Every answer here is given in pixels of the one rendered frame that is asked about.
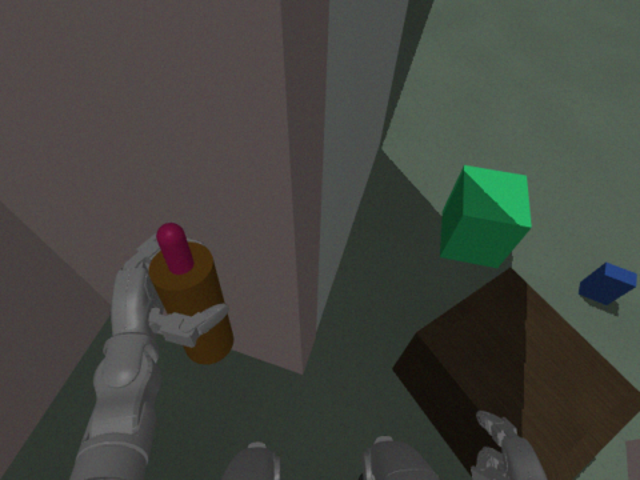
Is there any left robot arm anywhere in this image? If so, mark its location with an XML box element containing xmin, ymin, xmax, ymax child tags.
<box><xmin>69</xmin><ymin>332</ymin><xmax>162</xmax><ymax>480</ymax></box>

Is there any left robot hand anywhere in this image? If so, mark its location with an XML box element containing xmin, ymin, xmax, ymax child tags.
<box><xmin>111</xmin><ymin>232</ymin><xmax>229</xmax><ymax>348</ymax></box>

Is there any right robot hand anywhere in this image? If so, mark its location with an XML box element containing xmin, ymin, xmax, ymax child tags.
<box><xmin>471</xmin><ymin>410</ymin><xmax>547</xmax><ymax>480</ymax></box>

